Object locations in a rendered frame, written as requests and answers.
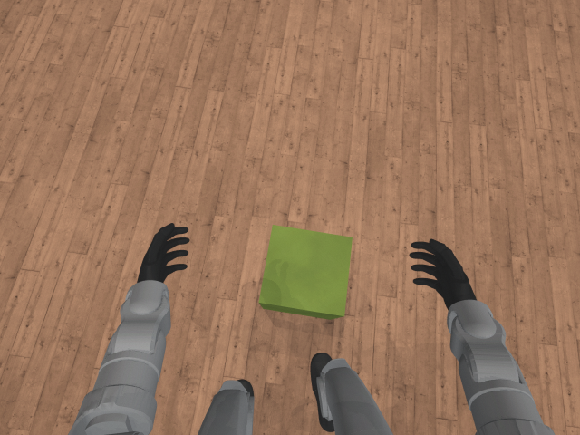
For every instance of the carton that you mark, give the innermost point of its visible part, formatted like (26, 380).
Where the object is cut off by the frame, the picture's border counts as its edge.
(306, 273)

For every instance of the left robot forearm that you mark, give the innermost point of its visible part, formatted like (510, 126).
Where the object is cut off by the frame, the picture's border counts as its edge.
(123, 397)

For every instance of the left robot hand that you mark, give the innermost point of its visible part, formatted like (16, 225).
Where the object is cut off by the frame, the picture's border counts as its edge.
(153, 266)

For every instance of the right robot forearm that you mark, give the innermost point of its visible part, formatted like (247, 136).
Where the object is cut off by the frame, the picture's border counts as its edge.
(495, 388)

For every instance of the robot left foot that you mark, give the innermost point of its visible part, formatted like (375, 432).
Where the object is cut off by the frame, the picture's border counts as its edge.
(247, 386)

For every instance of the left robot thigh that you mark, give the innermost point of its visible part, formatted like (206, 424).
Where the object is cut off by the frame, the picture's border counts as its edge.
(230, 413)

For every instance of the right robot hand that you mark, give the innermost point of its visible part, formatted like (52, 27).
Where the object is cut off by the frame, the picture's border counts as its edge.
(452, 283)

